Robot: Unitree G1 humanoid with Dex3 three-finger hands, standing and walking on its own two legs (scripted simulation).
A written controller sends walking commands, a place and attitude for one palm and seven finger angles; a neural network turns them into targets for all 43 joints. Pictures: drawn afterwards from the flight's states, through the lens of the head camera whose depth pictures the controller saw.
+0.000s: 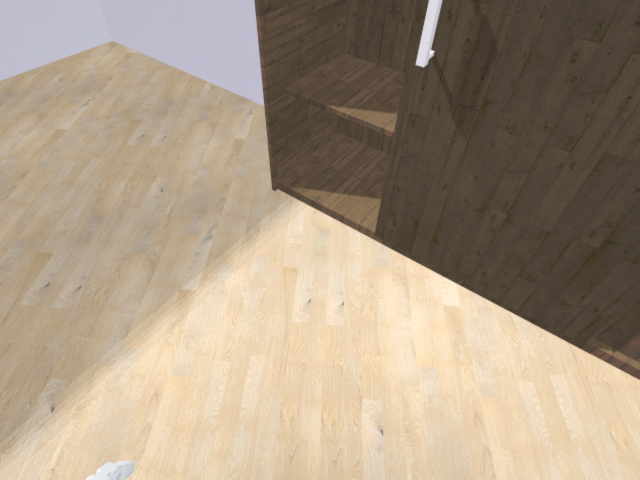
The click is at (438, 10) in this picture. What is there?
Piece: wardrobe's sliding door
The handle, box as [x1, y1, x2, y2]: [416, 0, 441, 66]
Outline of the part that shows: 441,0 429,0 416,60 417,65 424,66 427,63 428,59 433,55 434,51 432,51 430,48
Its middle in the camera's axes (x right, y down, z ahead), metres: +0.27 -0.54 +0.91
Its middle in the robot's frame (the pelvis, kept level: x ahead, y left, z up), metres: +1.08 -0.20 +0.16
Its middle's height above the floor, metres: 0.93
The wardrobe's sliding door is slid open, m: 0.54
